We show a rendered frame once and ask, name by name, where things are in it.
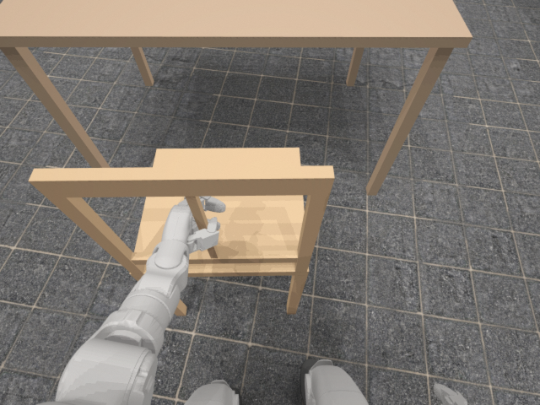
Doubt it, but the robot right shin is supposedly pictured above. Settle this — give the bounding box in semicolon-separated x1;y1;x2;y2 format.
310;359;333;370

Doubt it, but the robot right foot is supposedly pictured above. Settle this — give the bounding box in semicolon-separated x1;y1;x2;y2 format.
300;359;317;405

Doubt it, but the robot left forearm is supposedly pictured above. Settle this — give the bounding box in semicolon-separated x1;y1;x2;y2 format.
55;240;189;402

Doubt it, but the left robot upper arm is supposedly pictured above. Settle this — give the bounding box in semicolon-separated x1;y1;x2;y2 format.
36;337;158;405

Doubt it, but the robot left hand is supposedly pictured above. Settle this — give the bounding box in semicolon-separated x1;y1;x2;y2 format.
161;196;226;254

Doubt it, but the robot right hand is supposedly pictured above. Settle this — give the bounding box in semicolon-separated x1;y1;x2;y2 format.
434;383;467;405

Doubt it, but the chair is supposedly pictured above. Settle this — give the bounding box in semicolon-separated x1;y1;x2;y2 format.
28;148;335;316

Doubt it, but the table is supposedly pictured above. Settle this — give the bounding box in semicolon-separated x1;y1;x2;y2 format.
0;0;473;196

